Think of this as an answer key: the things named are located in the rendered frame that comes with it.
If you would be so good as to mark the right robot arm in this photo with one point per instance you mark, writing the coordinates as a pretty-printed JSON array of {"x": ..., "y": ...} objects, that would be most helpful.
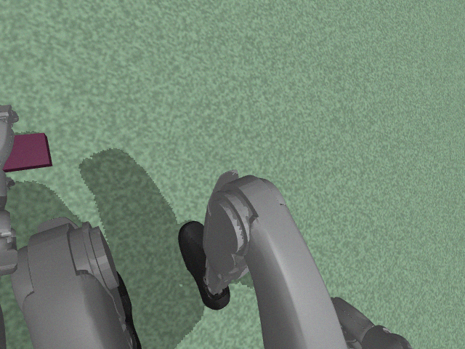
[{"x": 379, "y": 337}]

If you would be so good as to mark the left robot hand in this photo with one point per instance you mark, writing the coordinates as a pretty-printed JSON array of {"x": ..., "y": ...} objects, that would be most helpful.
[{"x": 7, "y": 118}]

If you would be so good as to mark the small box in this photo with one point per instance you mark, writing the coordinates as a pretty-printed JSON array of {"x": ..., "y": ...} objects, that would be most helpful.
[{"x": 29, "y": 152}]

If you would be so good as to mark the left robot foot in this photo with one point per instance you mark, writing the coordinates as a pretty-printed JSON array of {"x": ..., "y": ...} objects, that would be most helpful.
[{"x": 128, "y": 313}]

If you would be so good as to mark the left robot arm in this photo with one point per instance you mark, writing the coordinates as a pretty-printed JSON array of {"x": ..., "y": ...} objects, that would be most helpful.
[{"x": 8, "y": 247}]

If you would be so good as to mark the right robot foot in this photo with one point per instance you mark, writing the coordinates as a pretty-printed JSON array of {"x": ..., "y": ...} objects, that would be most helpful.
[{"x": 191, "y": 246}]

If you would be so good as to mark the right robot hand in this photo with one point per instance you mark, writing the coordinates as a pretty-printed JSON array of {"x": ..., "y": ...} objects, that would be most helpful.
[{"x": 354, "y": 324}]

